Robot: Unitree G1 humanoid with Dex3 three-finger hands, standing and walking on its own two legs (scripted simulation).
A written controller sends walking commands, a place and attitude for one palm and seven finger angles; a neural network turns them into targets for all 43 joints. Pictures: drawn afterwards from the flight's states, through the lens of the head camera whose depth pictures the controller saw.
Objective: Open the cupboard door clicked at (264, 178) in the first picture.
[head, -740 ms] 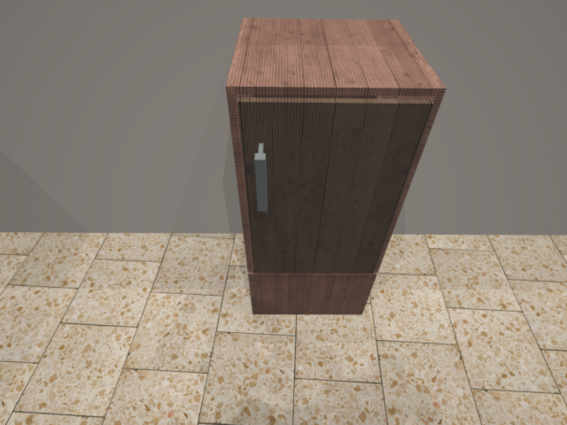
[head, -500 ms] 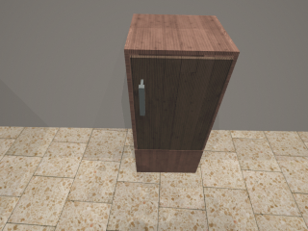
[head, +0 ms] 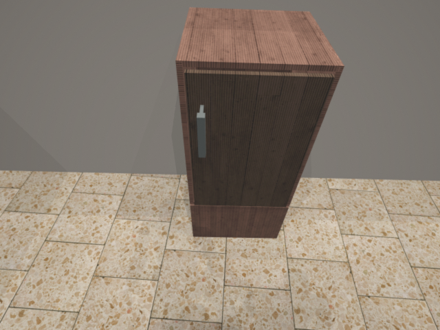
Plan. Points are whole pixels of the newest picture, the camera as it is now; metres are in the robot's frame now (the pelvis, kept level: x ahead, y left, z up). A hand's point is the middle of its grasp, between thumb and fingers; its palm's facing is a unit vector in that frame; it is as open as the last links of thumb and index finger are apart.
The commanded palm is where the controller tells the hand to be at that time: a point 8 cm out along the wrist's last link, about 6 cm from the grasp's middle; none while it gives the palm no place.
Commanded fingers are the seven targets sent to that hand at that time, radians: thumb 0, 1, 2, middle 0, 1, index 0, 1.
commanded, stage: stand and wait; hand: left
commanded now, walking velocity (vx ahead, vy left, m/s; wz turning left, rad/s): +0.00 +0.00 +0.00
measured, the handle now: (202, 131) +0.64 +0.09 -0.03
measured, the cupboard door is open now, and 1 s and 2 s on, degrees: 0 0 0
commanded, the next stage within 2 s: look at it before walking up in 0.08 s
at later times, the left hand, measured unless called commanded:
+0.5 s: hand out of the picture +0.01 +0.18 -0.18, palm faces +0.00 -0.98 -0.20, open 7.4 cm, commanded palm none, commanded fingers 0.00 0.90 0.90 -0.20 -0.30 -0.20 -0.30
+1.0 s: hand out of the picture +0.00 +0.17 -0.18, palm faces -0.01 -0.98 -0.18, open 7.4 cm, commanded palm none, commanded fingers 0.00 0.90 0.90 -0.20 -0.30 -0.20 -0.30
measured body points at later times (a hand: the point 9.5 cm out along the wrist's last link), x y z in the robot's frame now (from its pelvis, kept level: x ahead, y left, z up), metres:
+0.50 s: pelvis +0.00 +0.00 +0.00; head +0.00 +0.01 +0.45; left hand +0.01 +0.23 -0.16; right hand +0.02 -0.23 -0.16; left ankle +0.01 +0.12 -0.74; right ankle +0.01 -0.13 -0.74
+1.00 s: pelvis +0.02 +0.00 +0.00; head +0.01 +0.00 +0.45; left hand +0.00 +0.22 -0.17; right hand +0.01 -0.22 -0.16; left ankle +0.01 +0.12 -0.74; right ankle +0.01 -0.13 -0.74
